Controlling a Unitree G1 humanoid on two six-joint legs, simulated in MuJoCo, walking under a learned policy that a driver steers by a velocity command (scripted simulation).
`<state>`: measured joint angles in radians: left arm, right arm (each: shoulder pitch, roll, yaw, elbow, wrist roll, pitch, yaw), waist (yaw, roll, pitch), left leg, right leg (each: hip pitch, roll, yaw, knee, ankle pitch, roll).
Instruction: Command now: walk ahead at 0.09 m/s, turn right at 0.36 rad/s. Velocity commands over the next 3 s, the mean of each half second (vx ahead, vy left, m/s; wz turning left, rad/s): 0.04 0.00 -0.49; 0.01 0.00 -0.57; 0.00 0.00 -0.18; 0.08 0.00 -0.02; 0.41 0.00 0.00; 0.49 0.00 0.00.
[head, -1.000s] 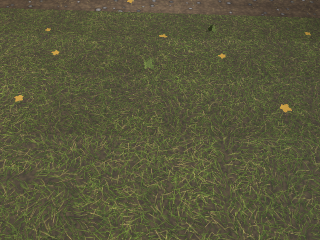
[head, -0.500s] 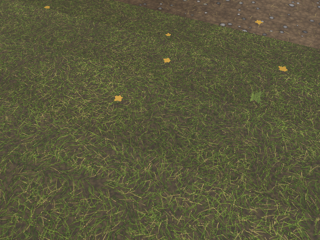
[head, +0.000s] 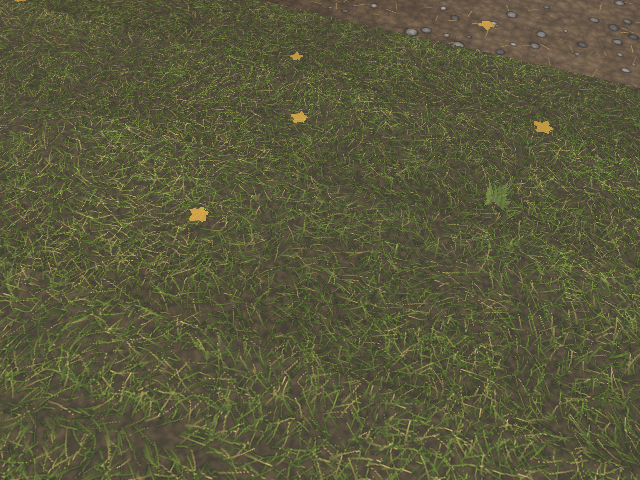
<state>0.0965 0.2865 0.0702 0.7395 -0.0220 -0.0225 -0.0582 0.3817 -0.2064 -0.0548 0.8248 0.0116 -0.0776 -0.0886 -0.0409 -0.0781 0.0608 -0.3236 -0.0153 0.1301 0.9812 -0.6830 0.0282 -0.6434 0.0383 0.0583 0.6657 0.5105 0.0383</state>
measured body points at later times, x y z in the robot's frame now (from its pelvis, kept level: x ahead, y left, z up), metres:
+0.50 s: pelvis +0.16 +0.04 -0.12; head +0.19 +0.02 +0.32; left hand +0.36 +0.27 -0.22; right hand +0.28 -0.26 -0.22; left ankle +0.28 +0.18 -0.83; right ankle +0.18 -0.06 -0.85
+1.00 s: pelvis +0.20 +0.07 -0.12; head +0.22 +0.05 +0.33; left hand +0.49 +0.18 -0.21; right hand +0.15 -0.23 -0.23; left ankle +0.27 +0.16 -0.85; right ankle +0.13 -0.03 -0.84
